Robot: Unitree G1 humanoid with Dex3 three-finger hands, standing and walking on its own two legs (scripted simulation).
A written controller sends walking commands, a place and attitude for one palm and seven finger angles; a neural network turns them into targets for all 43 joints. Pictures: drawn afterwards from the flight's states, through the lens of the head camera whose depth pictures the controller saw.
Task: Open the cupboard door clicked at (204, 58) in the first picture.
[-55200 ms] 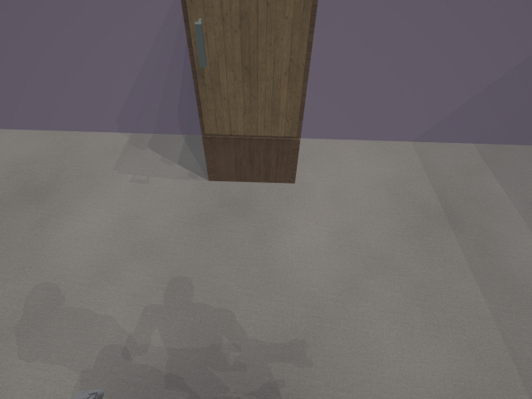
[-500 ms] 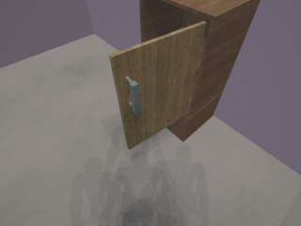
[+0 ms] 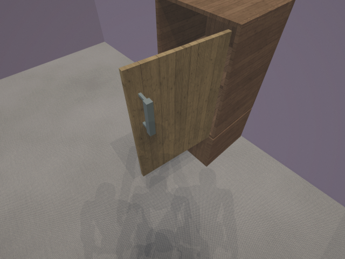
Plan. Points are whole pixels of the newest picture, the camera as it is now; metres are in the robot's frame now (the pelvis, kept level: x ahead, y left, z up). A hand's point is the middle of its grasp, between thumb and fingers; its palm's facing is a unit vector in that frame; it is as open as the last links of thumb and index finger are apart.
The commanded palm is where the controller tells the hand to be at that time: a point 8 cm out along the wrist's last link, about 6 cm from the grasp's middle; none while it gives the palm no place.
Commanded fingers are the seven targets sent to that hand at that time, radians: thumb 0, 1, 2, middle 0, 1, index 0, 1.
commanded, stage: look to check the result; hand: left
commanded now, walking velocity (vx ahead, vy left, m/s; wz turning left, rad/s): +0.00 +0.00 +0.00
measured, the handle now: (146, 114) +0.55 +0.12 -0.02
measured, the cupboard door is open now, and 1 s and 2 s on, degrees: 83 83 83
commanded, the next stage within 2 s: stand and wait in 0.52 s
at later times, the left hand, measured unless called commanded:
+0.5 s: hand out of the picture +0.01 +0.17 -0.17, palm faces +0.04 -0.98 -0.21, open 7.4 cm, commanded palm none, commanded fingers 0.00 0.90 0.90 -0.20 -0.30 -0.20 -0.30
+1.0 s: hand out of the picture +0.04 +0.19 -0.17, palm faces +0.02 -0.97 -0.25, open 7.4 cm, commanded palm none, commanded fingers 0.00 0.90 0.90 -0.20 -0.30 -0.20 -0.30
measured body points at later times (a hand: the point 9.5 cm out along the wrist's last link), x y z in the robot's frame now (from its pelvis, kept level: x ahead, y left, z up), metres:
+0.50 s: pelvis +0.01 +0.00 +0.00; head +0.02 -0.01 +0.45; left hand +0.01 +0.22 -0.16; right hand +0.03 -0.23 -0.16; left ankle +0.05 +0.13 -0.74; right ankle -0.03 -0.08 -0.74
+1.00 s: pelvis +0.02 -0.01 +0.00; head +0.03 -0.01 +0.45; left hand +0.04 +0.24 -0.15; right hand +0.04 -0.25 -0.16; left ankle +0.05 +0.13 -0.74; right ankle -0.03 -0.08 -0.74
